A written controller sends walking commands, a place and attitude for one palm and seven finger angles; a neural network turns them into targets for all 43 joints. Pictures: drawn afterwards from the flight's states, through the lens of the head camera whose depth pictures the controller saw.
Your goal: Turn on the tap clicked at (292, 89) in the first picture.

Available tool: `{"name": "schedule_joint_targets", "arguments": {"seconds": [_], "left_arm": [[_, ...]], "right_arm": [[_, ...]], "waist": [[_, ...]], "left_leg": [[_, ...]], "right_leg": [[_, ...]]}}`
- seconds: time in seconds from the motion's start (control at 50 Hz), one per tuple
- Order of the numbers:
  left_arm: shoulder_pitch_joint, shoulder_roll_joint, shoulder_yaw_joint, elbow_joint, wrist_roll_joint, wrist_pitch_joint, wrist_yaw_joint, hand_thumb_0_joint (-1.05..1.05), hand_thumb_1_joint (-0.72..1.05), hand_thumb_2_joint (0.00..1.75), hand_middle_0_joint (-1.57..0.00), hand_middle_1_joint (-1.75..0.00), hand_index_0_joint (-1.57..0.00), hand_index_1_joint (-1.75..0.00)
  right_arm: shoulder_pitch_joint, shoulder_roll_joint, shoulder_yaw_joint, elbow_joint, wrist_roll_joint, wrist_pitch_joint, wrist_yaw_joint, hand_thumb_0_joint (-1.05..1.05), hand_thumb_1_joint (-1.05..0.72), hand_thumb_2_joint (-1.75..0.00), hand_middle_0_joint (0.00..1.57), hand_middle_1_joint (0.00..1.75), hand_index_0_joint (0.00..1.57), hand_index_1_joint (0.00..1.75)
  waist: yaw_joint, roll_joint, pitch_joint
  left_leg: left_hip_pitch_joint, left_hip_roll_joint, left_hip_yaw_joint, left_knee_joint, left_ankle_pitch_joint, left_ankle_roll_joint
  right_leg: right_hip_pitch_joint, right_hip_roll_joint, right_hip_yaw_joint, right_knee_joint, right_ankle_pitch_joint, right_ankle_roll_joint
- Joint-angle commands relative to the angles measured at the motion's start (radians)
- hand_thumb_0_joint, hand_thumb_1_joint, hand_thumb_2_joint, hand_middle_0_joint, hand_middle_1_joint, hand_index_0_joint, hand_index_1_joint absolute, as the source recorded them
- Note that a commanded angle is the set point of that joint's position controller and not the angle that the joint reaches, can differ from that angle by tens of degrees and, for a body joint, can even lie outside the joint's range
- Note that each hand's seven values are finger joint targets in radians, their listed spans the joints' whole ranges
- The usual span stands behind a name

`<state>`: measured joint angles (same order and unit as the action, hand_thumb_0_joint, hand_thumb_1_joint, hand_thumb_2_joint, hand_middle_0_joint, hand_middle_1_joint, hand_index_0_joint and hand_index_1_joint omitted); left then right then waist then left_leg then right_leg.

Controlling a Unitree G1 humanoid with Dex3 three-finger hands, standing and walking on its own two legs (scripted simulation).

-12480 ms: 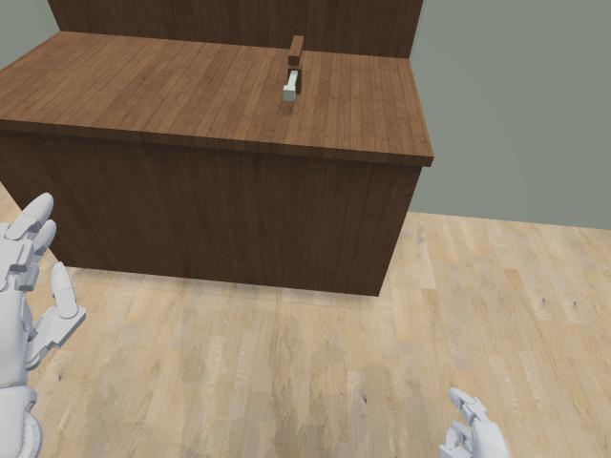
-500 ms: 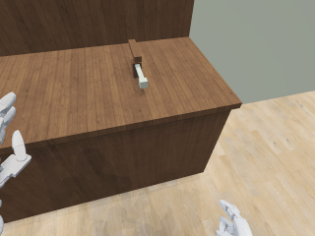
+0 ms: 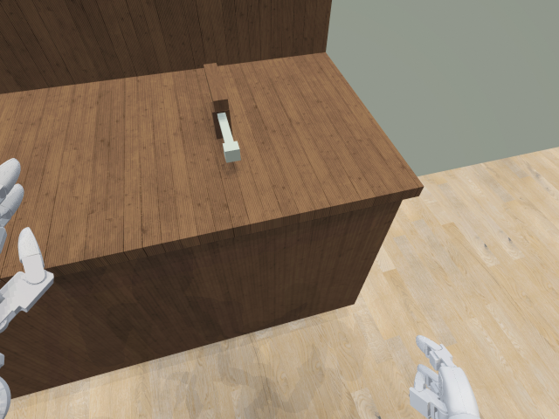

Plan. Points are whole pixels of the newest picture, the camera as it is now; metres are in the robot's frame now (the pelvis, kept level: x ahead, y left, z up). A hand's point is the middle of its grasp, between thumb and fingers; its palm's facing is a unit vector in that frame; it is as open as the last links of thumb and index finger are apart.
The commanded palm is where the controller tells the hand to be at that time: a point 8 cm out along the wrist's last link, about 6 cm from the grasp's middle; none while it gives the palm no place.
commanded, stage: shuffle to correct the standing spot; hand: left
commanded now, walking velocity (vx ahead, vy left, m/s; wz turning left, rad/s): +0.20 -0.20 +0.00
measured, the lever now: (231, 151) +0.55 +0.13 +0.04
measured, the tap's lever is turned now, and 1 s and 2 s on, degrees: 0 0 0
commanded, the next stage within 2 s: come to a stop and stand still in 1.48 s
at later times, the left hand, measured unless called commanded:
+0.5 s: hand (102, 227) +0.29 +0.22 +0.16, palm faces +0.37 -0.86 -0.34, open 7.4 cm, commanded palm +0.23 +0.25 +0.18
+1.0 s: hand (209, 196) +0.34 +0.11 +0.16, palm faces +0.38 -0.88 -0.30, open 7.4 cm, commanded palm +0.27 +0.16 +0.18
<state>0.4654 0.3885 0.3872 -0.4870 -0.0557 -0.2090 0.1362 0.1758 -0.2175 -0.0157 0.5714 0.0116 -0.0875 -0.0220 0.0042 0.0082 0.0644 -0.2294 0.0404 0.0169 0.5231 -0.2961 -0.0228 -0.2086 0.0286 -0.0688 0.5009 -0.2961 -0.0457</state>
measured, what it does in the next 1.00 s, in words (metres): steps to the right: left foot, then right foot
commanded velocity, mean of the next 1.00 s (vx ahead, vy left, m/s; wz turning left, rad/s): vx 0.19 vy -0.19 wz -0.04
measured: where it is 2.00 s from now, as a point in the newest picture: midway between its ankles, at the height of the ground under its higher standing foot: outside the picture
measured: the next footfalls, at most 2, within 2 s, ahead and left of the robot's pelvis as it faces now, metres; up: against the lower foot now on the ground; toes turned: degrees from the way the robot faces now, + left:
left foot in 0.48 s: +0.16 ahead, +0.11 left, +0.00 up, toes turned +6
right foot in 0.82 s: +0.17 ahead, -0.24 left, +0.00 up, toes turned -9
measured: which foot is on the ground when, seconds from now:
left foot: down 0.00-0.20, up 0.22-0.46, down 0.48-0.82, up 0.84-1.00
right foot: down 0.00-0.48, up 0.50-0.80, down 0.82-1.00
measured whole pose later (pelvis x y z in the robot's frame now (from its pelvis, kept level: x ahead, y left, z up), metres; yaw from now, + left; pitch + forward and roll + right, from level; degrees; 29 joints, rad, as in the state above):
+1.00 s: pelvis +0.10 -0.12 -0.02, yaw -3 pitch -3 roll +0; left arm 0.34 0.33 0.34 -0.52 -0.04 -0.15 0.14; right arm 0.18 -0.22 0.00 0.63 0.02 -0.05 -0.03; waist 0.03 -0.03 0.10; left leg -0.45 0.08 0.10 0.93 -0.43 0.00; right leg -0.34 -0.04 -0.09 0.71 -0.32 -0.02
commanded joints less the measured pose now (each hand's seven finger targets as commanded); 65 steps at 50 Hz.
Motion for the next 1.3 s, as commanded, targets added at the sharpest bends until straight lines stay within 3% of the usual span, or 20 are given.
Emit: {"name": "schedule_joint_targets", "arguments": {"seconds": [0.0,0.14,0.22,0.3,0.4,0.42,0.46,0.48,0.58,0.74,0.78,0.8,0.86,0.98,1.0,1.02,1.04,1.08,1.24,1.28], "left_arm": [[-0.07,0.158,0.11,-0.215,-0.014,-0.028,0.017,0.0,0.9,0.9,-0.2,-0.3,-0.2,-0.3],[-0.137,0.159,0.086,-0.223,0.0,-0.009,0.018,0.0,0.9,0.9,-0.2,-0.3,-0.2,-0.3],[-0.127,0.152,0.074,-0.203,-0.022,-0.003,0.023,0.0,0.9,0.9,-0.2,-0.3,-0.2,-0.3],[-0.118,0.17,0.092,-0.204,-0.006,-0.025,0.022,0.0,0.9,0.9,-0.2,-0.3,-0.2,-0.3],[-0.22,0.17,0.076,-0.303,-0.024,-0.032,0.012,0.0,0.9,0.9,-0.2,-0.3,-0.2,-0.3],[-0.193,0.18,0.086,-0.322,-0.024,-0.038,0.009,0.0,0.9,0.9,-0.2,-0.3,-0.2,-0.3],[-0.229,0.185,0.103,-0.391,-0.028,-0.071,0.012,0.0,0.9,0.9,-0.2,-0.3,-0.2,-0.3],[-0.25,0.24,0.149,-0.37,-0.024,-0.082,0.008,0.0,0.9,0.9,-0.2,-0.3,-0.2,-0.3],[-0.104,0.244,0.21,-0.361,0.0,-0.077,-0.03,0.0,0.9,0.9,-0.2,-0.3,-0.2,-0.3],[-0.03,0.154,0.173,-0.187,0.005,-0.057,-0.019,0.0,0.9,0.9,-0.2,-0.3,-0.2,-0.3],[-0.109,0.172,0.15,-0.147,0.023,-0.032,-0.002,0.0,0.9,0.9,-0.2,-0.3,-0.2,-0.3],[-0.154,0.189,0.128,-0.135,0.025,-0.01,0.011,0.0,0.9,0.9,-0.2,-0.3,-0.2,-0.3],[-0.284,0.172,0.052,-0.19,0.022,-0.009,0.015,0.0,0.9,0.9,-0.2,-0.3,-0.2,-0.3],[-0.276,0.195,0.1,-0.393,-0.007,-0.03,0.021,0.0,0.9,0.9,-0.2,-0.3,-0.2,-0.3],[-0.233,0.198,0.122,-0.445,-0.009,-0.047,0.024,0.0,0.9,0.9,-0.2,-0.3,-0.2,-0.3],[-0.229,0.205,0.117,-0.475,0.001,-0.063,0.025,0.0,0.9,0.9,-0.2,-0.3,-0.2,-0.3],[-0.225,0.261,0.173,-0.451,0.015,-0.079,0.022,0.0,0.9,0.9,-0.2,-0.3,-0.2,-0.3],[-0.183,0.246,0.182,-0.398,0.008,-0.061,0.001,0.0,0.9,0.9,-0.2,-0.3,-0.2,-0.3],[-0.039,0.137,0.125,-0.155,0.003,-0.013,-0.001,0.0,0.9,0.9,-0.2,-0.3,-0.2,-0.3],[-0.121,0.204,0.135,-0.128,0.012,0.012,0.018,0.0,0.9,0.9,-0.2,-0.3,-0.2,-0.3]], "right_arm": [[-0.054,-0.099,-0.035,-0.152,0.009,-0.024,-0.019,0.0,-0.9,-0.9,0.2,0.3,0.2,0.3],[-0.052,-0.093,-0.026,-0.153,0.003,-0.022,-0.024,0.0,-0.9,-0.9,0.2,0.3,0.2,0.3],[-0.057,-0.08,-0.036,-0.165,0.027,-0.016,-0.005,0.0,-0.9,-0.9,0.2,0.3,0.2,0.3],[-0.073,-0.053,-0.009,-0.138,0.001,0.012,-0.003,0.0,-0.9,-0.9,0.2,0.3,0.2,0.3],[-0.058,-0.06,-0.024,-0.147,-0.009,-0.013,-0.012,0.0,-0.9,-0.9,0.2,0.3,0.2,0.3],[-0.029,-0.079,-0.037,-0.149,-0.007,-0.021,-0.019,0.0,-0.9,-0.9,0.2,0.3,0.2,0.3],[-0.045,-0.102,-0.05,-0.167,-0.02,-0.028,-0.014,0.0,-0.9,-0.9,0.2,0.3,0.2,0.3],[-0.069,-0.101,-0.037,-0.168,-0.019,-0.042,-0.006,0.0,-0.9,-0.9,0.2,0.3,0.2,0.3],[-0.082,-0.102,-0.058,-0.143,-0.016,-0.04,0.018,0.0,-0.9,-0.9,0.2,0.3,0.2,0.3],[0.002,-0.096,-0.053,-0.157,0.014,-0.063,0.006,0.0,-0.9,-0.9,0.2,0.3,0.2,0.3],[0.019,-0.067,-0.045,-0.139,0.013,-0.07,-0.003,0.0,-0.9,-0.9,0.2,0.3,0.2,0.3],[-0.014,-0.047,-0.03,-0.149,0.016,-0.077,-0.012,0.0,-0.9,-0.9,0.2,0.3,0.2,0.3],[-0.041,-0.088,-0.03,-0.109,0.017,-0.072,-0.009,0.0,-0.9,-0.9,0.2,0.3,0.2,0.3],[-0.063,-0.081,-0.03,-0.123,0.002,-0.021,-0.016,0.0,-0.9,-0.9,0.2,0.3,0.2,0.3],[-0.076,-0.117,-0.048,-0.151,-0.002,-0.022,-0.015,0.0,-0.9,-0.9,0.2,0.3,0.2,0.3],[-0.058,-0.101,-0.041,-0.15,-0.013,-0.037,-0.005,0.0,-0.9,-0.9,0.2,0.3,0.2,0.3],[-0.088,-0.089,-0.038,-0.15,-0.009,-0.048,-0.001,0.0,-0.9,-0.9,0.2,0.3,0.2,0.3],[-0.078,-0.097,-0.047,-0.159,-0.009,-0.036,0.012,0.0,-0.9,-0.9,0.2,0.3,0.2,0.3],[0.009,-0.083,-0.042,-0.156,0.016,-0.039,0.007,0.0,-0.9,-0.9,0.2,0.3,0.2,0.3],[-0.017,-0.054,-0.032,-0.169,0.02,-0.044,-0.007,0.0,-0.9,-0.9,0.2,0.3,0.2,0.3]], "waist": [[-0.013,0.075,-0.215],[0.003,0.113,-0.115],[0.026,-0.179,-0.08],[0.028,-0.018,-0.056],[-0.009,-0.005,-0.148],[-0.014,0.09,-0.226],[-0.013,0.379,-0.279],[-0.003,0.25,-0.214],[0.028,0.236,-0.09],[0.02,0.13,-0.152],[0.034,-0.184,-0.171],[0.028,-0.378,-0.144],[0.023,-0.282,-0.124],[-0.027,0.156,-0.156],[-0.015,0.46,-0.147],[-0.024,0.48,-0.129],[-0.006,0.285,-0.064],[-0.01,0.305,-0.053],[0.019,0.083,-0.166],[0.025,-0.419,-0.173]], "left_leg": [[0.138,0.11,-0.1,-0.043,0.3,0.079],[-0.007,0.156,-0.139,0.016,0.13,0.105],[-0.495,-0.016,-0.015,0.648,-0.244,0.011],[-0.493,0.075,-0.003,0.574,-0.174,0.002],[0.075,-0.008,0.18,0.056,0.137,0.013],[0.303,0.003,0.154,0.014,0.188,0.033],[0.511,0.391,-0.474,-0.145,0.193,0.182],[0.367,0.465,-0.599,-0.233,0.127,0.266],[-0.02,0.386,-0.265,-0.234,-0.038,0.222],[-0.21,0.244,0.056,-0.041,-0.269,0.097],[-0.267,0.075,0.145,0.423,-0.266,0.045],[-0.462,-0.015,0.12,0.635,-0.309,0.02],[-0.504,0.079,-0.029,0.772,-0.233,0.01],[0.178,0.017,0.056,0.033,-0.055,0.017],[0.288,0.218,-0.306,-0.142,-0.166,0.073],[0.213,0.37,-0.65,-0.288,-0.16,0.133],[0.11,0.404,-0.634,-0.32,-0.109,0.213],[0.02,0.374,-0.502,-0.276,-0.144,0.226],[-0.183,0.148,0.066,0.133,-0.156,0.066],[-0.466,-0.031,0.076,0.648,-0.324,0.015]], "right_leg": [[0.011,-0.077,0.079,0.025,0.224,0.01],[0.025,-0.039,0.067,-0.044,0.048,-0.012],[0.307,-0.355,0.545,-0.197,0.339,-0.269],[0.237,-0.304,0.34,-0.132,0.498,-0.239],[-0.023,-0.157,0.088,0.1,0.364,-0.132],[-0.139,-0.092,0.048,0.309,0.301,-0.082],[-0.46,0.063,0.085,0.787,-0.241,0.014],[-0.493,0.04,0.183,0.905,-0.189,0.02],[-0.462,-0.109,0.176,0.847,-0.019,0.03],[0.049,0.002,-0.135,0.094,0.043,0.061],[0.099,-0.08,0.075,-0.103,-0.105,-0.014],[0.154,-0.272,0.445,-0.186,-0.044,-0.132],[0.146,-0.37,0.451,-0.139,0.234,-0.242],[-0.334,-0.11,0.005,0.272,-0.219,-0.066],[-0.514,-0.015,-0.037,0.53,-0.315,-0.002],[-0.538,0.029,0.066,0.741,-0.29,0.012],[-0.536,-0.015,0.148,0.803,-0.166,0.014],[-0.521,-0.077,0.124,0.774,-0.114,0.029],[0.102,0.014,-0.081,-0.008,0.03,0.044],[0.196,-0.293,0.473,-0.203,-0.05,-0.126]]}}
